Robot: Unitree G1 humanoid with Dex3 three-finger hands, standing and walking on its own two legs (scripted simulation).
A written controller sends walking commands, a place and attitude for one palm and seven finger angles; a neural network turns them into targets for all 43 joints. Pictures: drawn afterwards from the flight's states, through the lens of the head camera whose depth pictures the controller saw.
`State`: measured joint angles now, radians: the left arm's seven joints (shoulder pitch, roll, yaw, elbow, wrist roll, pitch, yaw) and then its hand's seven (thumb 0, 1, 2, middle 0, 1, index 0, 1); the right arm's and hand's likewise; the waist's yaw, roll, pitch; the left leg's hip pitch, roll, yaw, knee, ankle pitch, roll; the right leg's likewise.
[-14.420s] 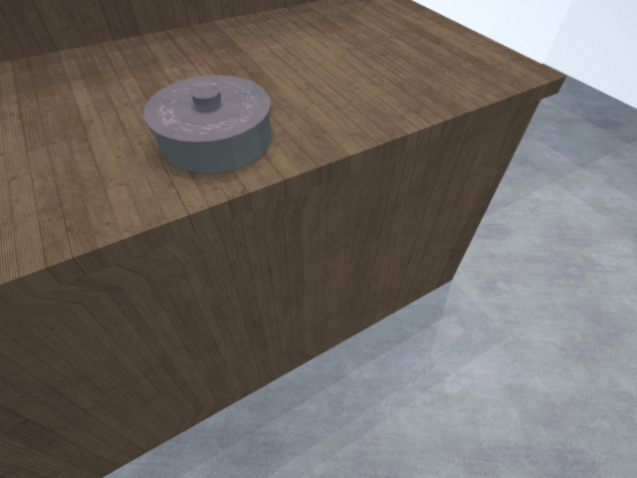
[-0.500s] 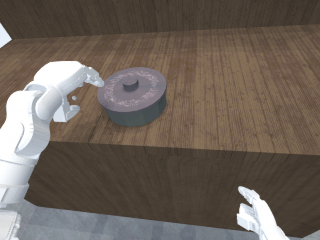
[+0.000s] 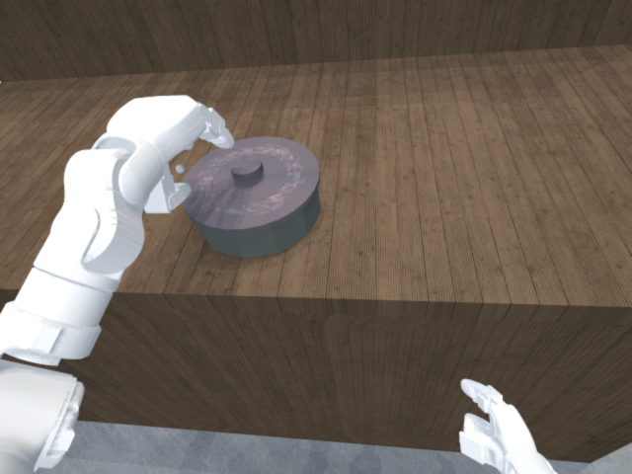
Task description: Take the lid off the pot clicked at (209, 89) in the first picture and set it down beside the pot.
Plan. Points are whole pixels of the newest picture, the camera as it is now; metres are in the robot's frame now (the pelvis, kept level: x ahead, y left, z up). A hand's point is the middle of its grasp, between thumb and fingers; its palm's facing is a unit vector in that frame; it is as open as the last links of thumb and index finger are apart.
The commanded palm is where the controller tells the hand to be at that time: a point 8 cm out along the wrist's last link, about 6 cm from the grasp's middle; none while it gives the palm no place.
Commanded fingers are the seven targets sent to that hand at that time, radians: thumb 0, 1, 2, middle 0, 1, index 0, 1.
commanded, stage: move the open hand above the knob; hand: left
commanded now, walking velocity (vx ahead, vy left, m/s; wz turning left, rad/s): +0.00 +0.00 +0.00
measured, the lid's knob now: (246, 167) +0.48 +0.13 +0.15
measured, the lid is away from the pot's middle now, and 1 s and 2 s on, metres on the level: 0.00 0.00 0.00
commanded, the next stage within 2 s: lower the open fingers around the knob in 1.74 s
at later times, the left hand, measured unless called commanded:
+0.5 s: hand (221, 145) +0.43 +0.14 +0.22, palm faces -0.13 -0.02 -0.99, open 10.0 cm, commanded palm +0.40 +0.14 +0.28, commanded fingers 0.00 -0.39 1.68 -0.87 -0.08 -0.87 -0.08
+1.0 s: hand (218, 139) +0.44 +0.14 +0.22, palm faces -0.15 -0.04 -0.99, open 10.0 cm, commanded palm +0.40 +0.15 +0.28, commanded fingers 0.00 -0.39 1.68 -0.87 -0.08 -0.87 -0.08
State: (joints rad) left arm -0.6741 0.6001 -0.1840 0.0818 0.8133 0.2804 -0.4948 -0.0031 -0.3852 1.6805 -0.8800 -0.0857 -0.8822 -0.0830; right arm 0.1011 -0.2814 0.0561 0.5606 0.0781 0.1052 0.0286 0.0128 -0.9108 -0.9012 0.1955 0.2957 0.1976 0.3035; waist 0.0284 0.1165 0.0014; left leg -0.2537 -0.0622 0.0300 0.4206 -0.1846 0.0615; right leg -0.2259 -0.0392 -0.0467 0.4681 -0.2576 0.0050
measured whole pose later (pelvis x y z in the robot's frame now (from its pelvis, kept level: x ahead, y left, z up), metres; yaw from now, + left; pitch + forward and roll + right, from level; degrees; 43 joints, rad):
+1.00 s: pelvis +0.01 +0.00 +0.00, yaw +0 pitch +2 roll +1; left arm -0.90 0.52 -0.26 0.37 0.85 0.33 -0.51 0.00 -0.38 1.68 -0.88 -0.09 -0.88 -0.08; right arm 0.16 -0.29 0.03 0.59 0.08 0.09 0.02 0.01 -0.91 -0.90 0.19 0.30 0.20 0.30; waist -0.02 0.09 -0.02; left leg -0.24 -0.06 0.03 0.41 -0.19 0.06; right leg -0.22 -0.03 -0.04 0.45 -0.26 0.00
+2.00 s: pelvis +0.01 -0.01 +0.00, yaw +0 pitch +1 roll +1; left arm -0.89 0.51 -0.28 0.40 0.84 0.35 -0.50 0.00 -0.38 1.68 -0.88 -0.09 -0.88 -0.08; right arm 0.14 -0.29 0.04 0.60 0.08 0.10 0.01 0.01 -0.91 -0.90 0.19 0.30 0.20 0.30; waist -0.02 0.09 -0.02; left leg -0.24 -0.05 0.03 0.41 -0.19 0.05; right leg -0.22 -0.03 -0.05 0.46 -0.26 -0.01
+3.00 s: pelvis +0.01 +0.00 +0.00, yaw +0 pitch +1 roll +0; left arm -0.84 0.43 -0.31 0.46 0.84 0.33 -0.43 0.00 -0.38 1.68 -0.86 -0.08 -0.88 -0.08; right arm 0.18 -0.28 0.03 0.62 0.07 0.10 0.02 0.01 -0.91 -0.90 0.20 0.30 0.20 0.30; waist -0.03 0.10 -0.02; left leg -0.23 -0.06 0.03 0.40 -0.19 0.06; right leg -0.20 -0.03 -0.04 0.44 -0.25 0.00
